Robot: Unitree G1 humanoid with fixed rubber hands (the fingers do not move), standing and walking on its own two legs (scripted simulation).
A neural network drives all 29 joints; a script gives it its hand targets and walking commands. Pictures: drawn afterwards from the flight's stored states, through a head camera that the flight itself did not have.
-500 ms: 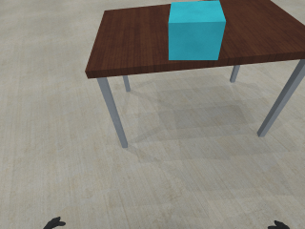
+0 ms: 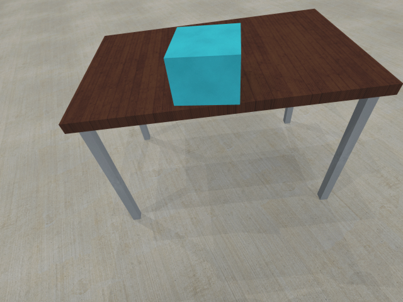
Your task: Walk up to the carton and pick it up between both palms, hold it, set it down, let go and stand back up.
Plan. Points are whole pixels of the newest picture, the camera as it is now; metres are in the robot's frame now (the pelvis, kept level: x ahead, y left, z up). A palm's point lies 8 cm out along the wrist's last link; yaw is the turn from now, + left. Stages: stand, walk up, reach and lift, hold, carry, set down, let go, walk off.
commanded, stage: walk up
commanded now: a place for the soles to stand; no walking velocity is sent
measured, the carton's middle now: (207, 64) +0.84 +0.00 +0.07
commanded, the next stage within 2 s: none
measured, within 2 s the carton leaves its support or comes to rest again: neither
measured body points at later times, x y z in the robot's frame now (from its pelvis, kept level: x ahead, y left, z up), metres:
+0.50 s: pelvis +0.09 -0.13 +0.00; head +0.11 -0.12 +0.45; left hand +0.21 +0.19 -0.10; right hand +0.12 -0.46 -0.10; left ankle +0.08 +0.05 -0.72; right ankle +0.07 -0.27 -0.68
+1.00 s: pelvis +0.25 -0.16 -0.01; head +0.31 -0.17 +0.43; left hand +0.30 +0.18 -0.11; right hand +0.33 -0.47 -0.13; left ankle +0.31 -0.07 -0.72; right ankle +0.11 -0.30 -0.71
